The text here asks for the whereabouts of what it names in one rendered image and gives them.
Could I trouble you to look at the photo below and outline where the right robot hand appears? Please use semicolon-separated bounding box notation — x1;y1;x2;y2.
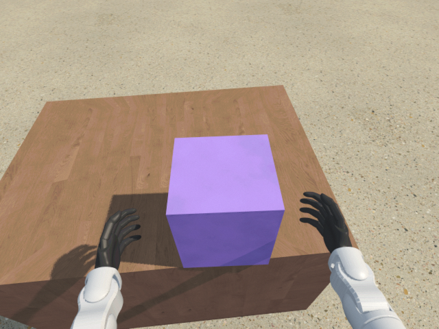
300;192;353;253

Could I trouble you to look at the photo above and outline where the pedestal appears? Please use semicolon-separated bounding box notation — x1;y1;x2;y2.
0;85;359;329

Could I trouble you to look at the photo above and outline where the carton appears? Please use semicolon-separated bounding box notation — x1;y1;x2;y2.
166;134;285;268

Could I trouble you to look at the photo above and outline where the left robot forearm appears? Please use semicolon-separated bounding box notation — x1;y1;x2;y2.
70;267;123;329

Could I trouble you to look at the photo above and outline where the left robot hand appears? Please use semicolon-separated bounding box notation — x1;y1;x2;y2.
95;208;141;271

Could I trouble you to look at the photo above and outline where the right robot forearm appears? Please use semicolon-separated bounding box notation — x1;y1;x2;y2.
328;247;406;329

